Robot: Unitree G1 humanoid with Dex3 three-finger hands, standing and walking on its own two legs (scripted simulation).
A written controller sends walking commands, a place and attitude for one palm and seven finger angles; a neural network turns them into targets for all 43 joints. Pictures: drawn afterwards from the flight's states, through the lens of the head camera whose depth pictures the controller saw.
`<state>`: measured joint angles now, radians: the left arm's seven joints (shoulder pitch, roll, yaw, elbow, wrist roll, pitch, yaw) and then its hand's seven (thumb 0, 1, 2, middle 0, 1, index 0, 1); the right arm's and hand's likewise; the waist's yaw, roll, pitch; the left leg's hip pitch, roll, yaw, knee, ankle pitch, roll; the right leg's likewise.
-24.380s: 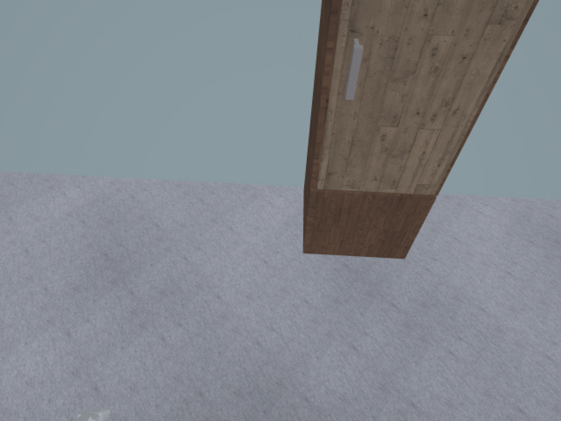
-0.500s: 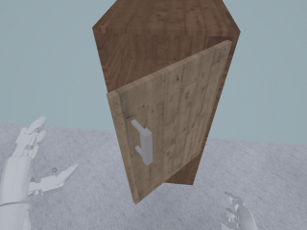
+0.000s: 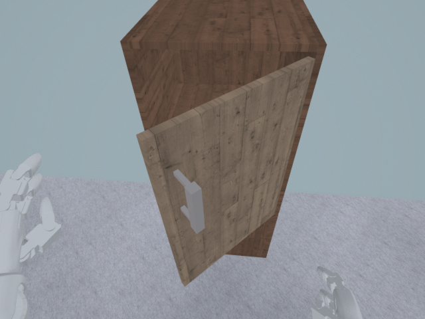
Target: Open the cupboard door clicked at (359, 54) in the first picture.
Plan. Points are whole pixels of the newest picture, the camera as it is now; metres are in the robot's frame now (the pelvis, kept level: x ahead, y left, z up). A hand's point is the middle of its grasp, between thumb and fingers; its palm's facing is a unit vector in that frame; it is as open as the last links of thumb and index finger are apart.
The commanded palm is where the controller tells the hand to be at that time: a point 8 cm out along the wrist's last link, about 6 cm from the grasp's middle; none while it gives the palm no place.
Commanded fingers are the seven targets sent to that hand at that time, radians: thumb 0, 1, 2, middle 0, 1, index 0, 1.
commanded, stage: draw the hand back to the body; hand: left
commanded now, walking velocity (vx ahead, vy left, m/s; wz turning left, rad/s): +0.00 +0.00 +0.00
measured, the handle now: (189, 202) +0.30 +0.09 +0.09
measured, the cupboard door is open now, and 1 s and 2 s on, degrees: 44 44 44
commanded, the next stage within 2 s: step back with the hand held close in 0.10 s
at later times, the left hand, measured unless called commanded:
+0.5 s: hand (55, 237) +0.18 +0.25 +0.14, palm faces +0.33 -0.80 -0.50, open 7.4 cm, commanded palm +0.12 +0.30 +0.17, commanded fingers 0.00 0.90 0.90 -0.20 -0.30 -0.20 -0.30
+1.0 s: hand out of the picture +0.05 +0.30 +0.15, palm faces +0.48 -0.73 -0.48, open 7.4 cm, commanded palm -0.01 +0.34 +0.17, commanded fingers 0.00 0.90 0.90 -0.20 -0.30 -0.20 -0.30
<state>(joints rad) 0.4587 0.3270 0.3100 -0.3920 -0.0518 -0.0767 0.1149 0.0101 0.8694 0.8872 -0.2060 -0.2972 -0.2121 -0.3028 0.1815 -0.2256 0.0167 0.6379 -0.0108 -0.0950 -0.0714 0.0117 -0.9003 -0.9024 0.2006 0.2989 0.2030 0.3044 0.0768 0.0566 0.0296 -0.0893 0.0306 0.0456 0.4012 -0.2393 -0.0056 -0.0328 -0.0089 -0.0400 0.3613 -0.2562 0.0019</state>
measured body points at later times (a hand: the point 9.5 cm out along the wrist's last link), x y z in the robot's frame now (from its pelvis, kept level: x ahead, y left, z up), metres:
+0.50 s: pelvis -0.03 +0.01 +0.00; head -0.01 -0.01 +0.45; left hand +0.15 +0.30 +0.17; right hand +0.16 -0.24 -0.08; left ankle -0.01 +0.12 -0.74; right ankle -0.03 -0.12 -0.74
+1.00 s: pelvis -0.13 +0.03 -0.02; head -0.11 +0.04 +0.43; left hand +0.02 +0.34 +0.18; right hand +0.04 -0.20 -0.10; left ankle -0.01 +0.12 -0.74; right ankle -0.03 -0.11 -0.74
